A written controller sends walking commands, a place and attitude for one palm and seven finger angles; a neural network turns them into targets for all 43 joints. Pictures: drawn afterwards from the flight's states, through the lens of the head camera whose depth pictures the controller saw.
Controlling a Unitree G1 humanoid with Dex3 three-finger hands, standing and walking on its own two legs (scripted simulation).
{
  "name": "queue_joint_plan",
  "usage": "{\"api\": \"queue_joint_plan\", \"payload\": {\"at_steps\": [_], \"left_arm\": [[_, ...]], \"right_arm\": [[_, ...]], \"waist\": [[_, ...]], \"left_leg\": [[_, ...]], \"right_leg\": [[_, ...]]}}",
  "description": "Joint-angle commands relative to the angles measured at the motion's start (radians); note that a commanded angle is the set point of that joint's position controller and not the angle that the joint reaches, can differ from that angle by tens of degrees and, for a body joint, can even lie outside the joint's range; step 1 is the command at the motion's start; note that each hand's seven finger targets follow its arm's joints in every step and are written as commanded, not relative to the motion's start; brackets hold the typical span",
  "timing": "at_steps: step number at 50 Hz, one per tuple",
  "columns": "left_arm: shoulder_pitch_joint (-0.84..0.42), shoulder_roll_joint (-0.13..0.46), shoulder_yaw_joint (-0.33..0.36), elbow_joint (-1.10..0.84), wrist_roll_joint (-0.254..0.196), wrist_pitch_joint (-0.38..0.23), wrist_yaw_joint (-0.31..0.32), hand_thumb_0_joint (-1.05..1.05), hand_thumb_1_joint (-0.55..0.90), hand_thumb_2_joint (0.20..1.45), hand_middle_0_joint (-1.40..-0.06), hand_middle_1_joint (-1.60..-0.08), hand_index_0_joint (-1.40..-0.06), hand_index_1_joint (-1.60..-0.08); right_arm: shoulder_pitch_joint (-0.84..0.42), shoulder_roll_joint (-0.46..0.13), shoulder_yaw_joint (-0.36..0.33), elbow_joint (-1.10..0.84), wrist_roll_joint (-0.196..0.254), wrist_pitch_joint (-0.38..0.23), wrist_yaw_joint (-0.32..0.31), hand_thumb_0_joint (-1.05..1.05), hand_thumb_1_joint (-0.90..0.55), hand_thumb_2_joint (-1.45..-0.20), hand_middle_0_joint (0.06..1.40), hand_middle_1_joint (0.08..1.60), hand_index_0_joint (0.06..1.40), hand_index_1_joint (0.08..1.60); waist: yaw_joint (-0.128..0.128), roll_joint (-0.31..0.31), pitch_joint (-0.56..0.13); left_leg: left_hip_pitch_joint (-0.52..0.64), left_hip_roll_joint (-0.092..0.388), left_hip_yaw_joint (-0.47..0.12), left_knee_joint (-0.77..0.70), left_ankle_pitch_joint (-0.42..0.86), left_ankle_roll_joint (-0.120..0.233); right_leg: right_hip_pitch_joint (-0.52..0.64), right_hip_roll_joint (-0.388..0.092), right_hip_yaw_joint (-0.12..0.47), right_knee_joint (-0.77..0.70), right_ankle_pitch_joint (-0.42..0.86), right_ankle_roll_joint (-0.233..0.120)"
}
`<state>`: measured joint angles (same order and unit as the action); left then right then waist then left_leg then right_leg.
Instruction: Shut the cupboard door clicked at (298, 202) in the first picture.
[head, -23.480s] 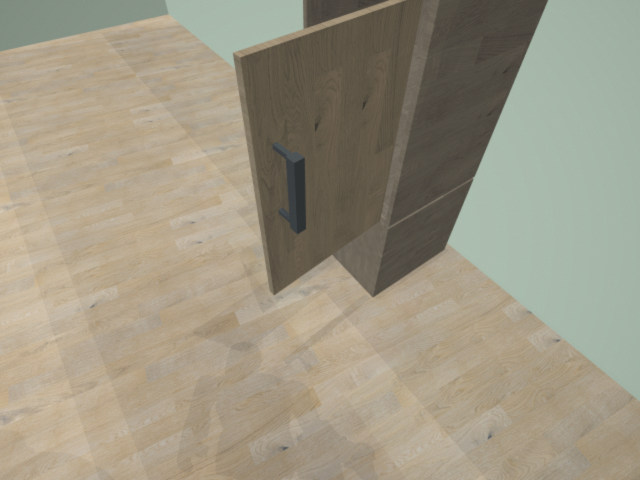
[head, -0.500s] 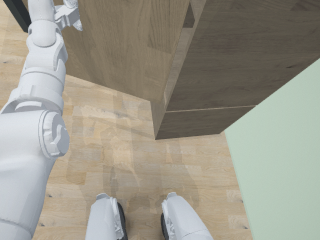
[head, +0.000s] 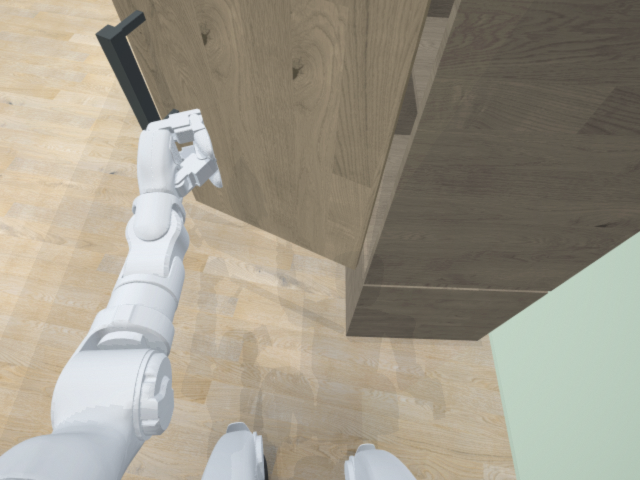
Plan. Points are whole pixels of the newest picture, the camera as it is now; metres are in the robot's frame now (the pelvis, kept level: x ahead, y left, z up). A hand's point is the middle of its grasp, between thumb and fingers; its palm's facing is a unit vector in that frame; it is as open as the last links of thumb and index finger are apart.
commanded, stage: pull the fist back off the door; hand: left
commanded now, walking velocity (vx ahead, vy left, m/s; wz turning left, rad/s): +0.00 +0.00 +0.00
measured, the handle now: (146, 82) +0.64 +0.21 +0.08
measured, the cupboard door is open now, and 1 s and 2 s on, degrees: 66 66 66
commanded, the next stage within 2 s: draw the hand back to the body in 0.04 s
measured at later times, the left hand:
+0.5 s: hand (154, 193) +0.41 +0.16 +0.12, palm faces +0.03 -1.00 -0.02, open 3.1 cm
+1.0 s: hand out of the picture +0.28 +0.23 +0.19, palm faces +0.22 -0.94 -0.26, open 3.6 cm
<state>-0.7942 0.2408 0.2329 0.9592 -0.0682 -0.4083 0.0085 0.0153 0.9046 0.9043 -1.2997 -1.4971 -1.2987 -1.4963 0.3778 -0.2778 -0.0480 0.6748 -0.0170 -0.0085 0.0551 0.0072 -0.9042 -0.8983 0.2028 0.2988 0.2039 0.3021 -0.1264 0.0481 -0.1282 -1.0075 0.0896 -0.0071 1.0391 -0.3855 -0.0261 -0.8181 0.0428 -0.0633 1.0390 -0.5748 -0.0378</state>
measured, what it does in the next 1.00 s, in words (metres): rises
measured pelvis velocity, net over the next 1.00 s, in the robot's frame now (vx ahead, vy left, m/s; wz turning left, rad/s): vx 0.00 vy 0.03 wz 0.01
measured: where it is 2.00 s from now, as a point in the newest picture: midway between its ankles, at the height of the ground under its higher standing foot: outside the picture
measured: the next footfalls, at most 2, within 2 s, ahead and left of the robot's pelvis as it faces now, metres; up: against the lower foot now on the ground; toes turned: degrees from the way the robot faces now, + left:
none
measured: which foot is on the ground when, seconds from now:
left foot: down 0.00-1.00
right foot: down 0.00-1.00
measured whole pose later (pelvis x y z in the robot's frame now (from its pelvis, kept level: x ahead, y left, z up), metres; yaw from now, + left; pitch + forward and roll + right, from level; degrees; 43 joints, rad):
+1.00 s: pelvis +0.00 +0.03 +0.07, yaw +1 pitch -1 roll +0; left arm 0.08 0.30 0.11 -0.03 -0.08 -0.05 0.07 0.01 0.90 0.90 -0.93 -1.09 -0.93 -1.09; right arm 0.13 -0.22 0.06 0.57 0.05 0.01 -0.09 0.01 -0.90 -0.90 0.20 0.30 0.20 0.30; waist 0.03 0.05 0.00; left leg -0.29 0.02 0.06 0.49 -0.18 0.01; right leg -0.12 -0.01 -0.02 0.48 -0.33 0.01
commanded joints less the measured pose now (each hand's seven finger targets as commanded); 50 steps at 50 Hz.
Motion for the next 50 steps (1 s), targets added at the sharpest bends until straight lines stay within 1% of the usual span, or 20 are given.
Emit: {"api": "queue_joint_plan", "payload": {"at_steps": [1,3,5,8,9,12,15,19,23,25,28,31,33,34,36,37,40,45,48,50], "left_arm": [[-0.505,0.137,-0.035,-0.168,0.012,-0.057,0.004,0.000,0.900,0.900,-1.300,-1.500,-1.300,-1.500],[-0.525,0.138,-0.032,-0.074,0.011,-0.009,0.009,0.000,0.900,0.900,-1.300,-1.500,-1.300,-1.500],[-0.520,0.193,0.018,-0.047,-0.002,0.015,0.011,0.000,0.900,0.900,-1.300,-1.500,-1.300,-1.500],[-0.548,0.216,0.060,-0.111,-0.029,-0.017,0.002,0.000,0.900,0.900,-1.300,-1.500,-1.300,-1.500],[-0.481,0.247,0.096,-0.144,-0.033,-0.035,-0.005,0.000,0.900,0.900,-1.300,-1.500,-1.300,-1.500],[-0.328,0.260,0.095,-0.255,-0.032,-0.074,-0.035,0.000,0.900,0.900,-1.300,-1.500,-1.300,-1.500],[-0.178,0.225,0.053,-0.314,-0.040,-0.023,-0.068,0.000,0.900,0.900,-1.300,-1.500,-1.300,-1.500],[-0.115,0.195,0.026,-0.436,-0.115,0.073,-0.115,0.000,0.900,0.900,-1.300,-1.500,-1.300,-1.500],[-0.068,0.123,-0.048,-0.637,-0.156,0.071,-0.123,0.000,0.900,0.900,-1.300,-1.500,-1.300,-1.500],[-0.015,0.143,-0.045,-0.660,-0.150,0.067,-0.118,0.000,0.900,0.900,-1.300,-1.500,-1.300,-1.500],[0.106,0.160,-0.040,-0.689,-0.139,0.084,-0.117,0.000,0.900,0.900,-1.300,-1.500,-1.300,-1.500],[0.235,0.188,-0.019,-0.746,-0.147,0.132,-0.128,0.000,0.900,0.900,-1.217,-1.410,-1.217,-1.410],[0.279,0.178,-0.021,-0.792,-0.167,0.171,-0.140,0.000,0.900,0.900,-1.163,-1.350,-1.163,-1.350],[0.280,0.205,-0.088,-0.913,-0.067,0.173,-0.072,0.000,0.900,0.900,-1.135,-1.320,-1.135,-1.320],[0.365,0.208,-0.069,-0.963,-0.059,0.211,-0.016,0.000,0.900,0.900,-1.080,-1.260,-1.080,-1.260],[0.385,0.205,-0.075,-0.992,-0.049,0.224,0.001,0.000,0.900,0.900,-1.053,-1.230,-1.053,-1.230],[0.422,0.207,-0.069,-1.043,-0.033,0.256,0.036,0.000,0.900,0.900,-0.970,-1.140,-0.970,-1.140],[0.550,0.203,-0.059,-1.195,-0.019,0.284,0.067,0.000,0.900,0.900,-0.832,-0.990,-0.832,-0.990],[0.658,0.199,-0.054,-1.274,-0.017,0.296,0.072,0.000,0.900,0.900,-0.750,-0.900,-0.750,-0.900],[0.728,0.217,-0.019,-1.316,-0.016,0.304,0.079,0.000,0.900,0.900,-0.695,-0.840,-0.695,-0.840]], "right_arm": [[0.155,-0.111,-0.040,-0.021,0.012,-0.013,-0.009,0.000,-0.900,-0.900,0.200,0.300,0.200,0.300],[0.138,-0.116,-0.037,-0.022,0.017,-0.002,-0.011,0.000,-0.900,-0.900,0.200,0.300,0.200,0.300],[0.124,-0.123,-0.031,-0.036,0.018,0.006,-0.017,0.000,-0.900,-0.900,0.200,0.300,0.200,0.300],[0.101,-0.116,-0.023,-0.052,0.012,-0.003,-0.019,0.000,-0.900,-0.900,0.200,0.300,0.200,0.300],[0.094,-0.115,-0.024,-0.068,0.012,-0.004,-0.018,0.000,-0.900,-0.900,0.200,0.300,0.200,0.300],[0.068,-0.106,-0.020,-0.114,0.020,-0.005,-0.017,0.000,-0.900,-0.900,0.200,0.300,0.200,0.300],[0.051,-0.104,-0.018,-0.148,0.038,0.011,-0.018,0.000,-0.900,-0.900,0.200,0.300,0.200,0.300],[0.012,-0.112,-0.015,-0.173,0.068,0.022,-0.043,0.000,-0.900,-0.900,0.200,0.300,0.200,0.300],[-0.034,-0.099,-0.009,-0.175,0.081,-0.011,-0.064,0.000,-0.900,-0.900,0.200,0.300,0.200,0.300],[-0.048,-0.099,-0.006,-0.163,0.081,-0.024,-0.071,0.000,-0.900,-0.900,0.200,0.300,0.200,0.300],[-0.087,-0.096,0.002,-0.168,0.084,-0.036,-0.074,0.000,-0.900,-0.900,0.200,0.300,0.200,0.300],[-0.133,-0.100,0.011,-0.192,0.089,-0.042,-0.075,0.000,-0.900,-0.900,0.200,0.300,0.200,0.300],[-0.177,-0.092,0.020,-0.215,0.096,-0.047,-0.079,0.000,-0.900,-0.900,0.200,0.300,0.200,0.300],[-0.238,-0.059,0.023,-0.242,0.094,-0.021,-0.104,0.000,-0.900,-0.900,0.200,0.300,0.200,0.300],[-0.255,-0.068,0.025,-0.248,0.089,-0.009,-0.132,0.000,-0.900,-0.900,0.200,0.300,0.200,0.300],[-0.272,-0.068,0.030,-0.246,0.088,-0.009,-0.137,0.000,-0.900,-0.900,0.200,0.300,0.200,0.300],[-0.302,-0.062,0.041,-0.242,0.087,-0.007,-0.152,0.000,-0.900,-0.900,0.200,0.300,0.200,0.300],[-0.322,-0.053,0.057,-0.240,0.076,-0.022,-0.157,0.000,-0.900,-0.900,0.200,0.300,0.200,0.300],[-0.331,-0.050,0.064,-0.238,0.068,-0.034,-0.150,0.000,-0.900,-0.900,0.200,0.300,0.200,0.300],[-0.338,-0.050,0.064,-0.239,0.062,-0.041,-0.146,0.000,-0.900,-0.900,0.200,0.300,0.200,0.300]], "waist": [[-0.058,0.023,-0.433],[-0.073,-0.040,-0.360],[-0.056,-0.067,-0.370],[-0.028,-0.025,-0.471],[0.005,-0.018,-0.512],[0.051,-0.007,-0.570],[0.056,-0.063,-0.488],[0.051,-0.133,-0.387],[0.051,-0.043,-0.332],[0.054,-0.044,-0.284],[0.083,-0.002,-0.237],[0.117,0.028,-0.221],[0.124,0.006,-0.176],[0.123,-0.051,-0.164],[0.122,-0.083,-0.127],[0.121,-0.045,-0.121],[0.119,-0.044,-0.052],[0.132,0.039,-0.066],[0.140,0.063,-0.038],[0.148,0.037,-0.028]], "left_leg": [[0.527,-0.070,-0.006,-0.015,0.367,0.065],[0.447,-0.073,0.002,-0.024,0.289,0.067],[0.396,-0.080,0.008,-0.032,0.264,0.069],[0.437,-0.083,0.009,-0.021,0.329,0.067],[0.456,-0.083,0.012,-0.024,0.353,0.064],[0.517,-0.083,0.022,-0.055,0.402,0.065],[0.512,-0.085,0.041,-0.101,0.366,0.071],[0.524,-0.087,0.049,-0.176,0.289,0.078],[0.663,-0.079,0.034,-0.229,0.296,0.077],[0.676,-0.075,0.026,-0.255,0.269,0.076],[0.692,-0.076,0.025,-0.298,0.233,0.070],[0.713,-0.078,0.023,-0.334,0.227,0.068],[0.709,-0.075,0.026,-0.363,0.206,0.066],[0.770,-0.081,0.030,-0.409,0.216,0.068],[0.786,-0.076,0.032,-0.446,0.205,0.073],[0.820,-0.072,0.030,-0.465,0.212,0.072],[0.866,-0.068,0.022,-0.527,0.184,0.069],[0.988,-0.058,0.002,-0.609,0.219,0.060],[1.015,-0.054,-0.003,-0.647,0.240,0.053],[1.021,-0.053,0.001,-0.659,0.267,0.054]], "right_leg": [[0.014,0.008,0.050,-0.142,0.642,0.041],[0.010,0.002,0.058,-0.165,0.602,0.051],[0.068,-0.007,0.077,-0.169,0.618,0.054],[0.111,-0.012,0.078,-0.140,0.690,0.051],[0.146,-0.012,0.081,-0.135,0.714,0.048],[0.221,-0.010,0.077,-0.136,0.769,0.046],[0.273,-0.007,0.074,-0.188,0.780,0.054],[0.338,-0.012,0.076,-0.271,0.751,0.072],[0.296,0.004,0.043,-0.320,0.620,0.055],[0.283,0.004,0.040,-0.341,0.558,0.051],[0.291,-0.001,0.034,-0.362,0.482,0.043],[0.332,-0.005,0.029,-0.378,0.459,0.036],[0.346,-0.008,0.027,-0.400,0.443,0.038],[0.354,-0.030,0.071,-0.490,0.442,0.036],[0.391,-0.034,0.068,-0.532,0.407,0.042],[0.398,-0.035,0.063,-0.539,0.405,0.039],[0.422,-0.030,0.049,-0.591,0.359,0.035],[0.510,-0.027,0.034,-0.642,0.385,0.024],[0.552,-0.028,0.029,-0.669,0.408,0.022],[0.579,-0.026,0.028,-0.685,0.432,0.022]]}}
